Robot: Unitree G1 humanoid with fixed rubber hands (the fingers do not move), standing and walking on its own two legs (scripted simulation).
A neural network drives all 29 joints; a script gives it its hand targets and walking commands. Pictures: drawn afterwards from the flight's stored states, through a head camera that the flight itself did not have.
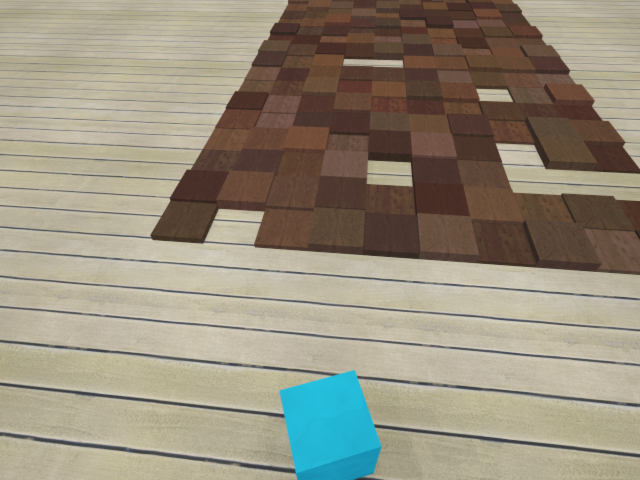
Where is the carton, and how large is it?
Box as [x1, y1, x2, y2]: [279, 370, 381, 479]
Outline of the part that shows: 354,370 279,390 297,479 354,479 373,472 381,446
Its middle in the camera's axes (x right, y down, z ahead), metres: +0.02 +0.53 +1.06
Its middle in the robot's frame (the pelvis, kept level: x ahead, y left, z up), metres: +0.41 +0.01 -0.66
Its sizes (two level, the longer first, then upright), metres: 0.210 0.200 0.250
